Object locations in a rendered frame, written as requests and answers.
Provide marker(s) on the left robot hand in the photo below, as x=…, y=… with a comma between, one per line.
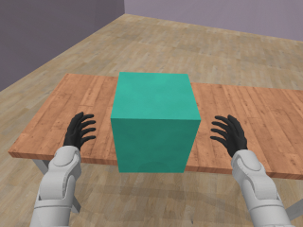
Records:
x=74, y=135

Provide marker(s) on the carton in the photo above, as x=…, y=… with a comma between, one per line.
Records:
x=154, y=119

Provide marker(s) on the table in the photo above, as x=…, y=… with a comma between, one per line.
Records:
x=271, y=118

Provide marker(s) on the left robot forearm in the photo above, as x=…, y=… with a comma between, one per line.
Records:
x=55, y=195

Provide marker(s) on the right robot forearm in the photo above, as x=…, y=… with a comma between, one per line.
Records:
x=259, y=191

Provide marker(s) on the right robot hand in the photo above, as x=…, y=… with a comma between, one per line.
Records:
x=233, y=134

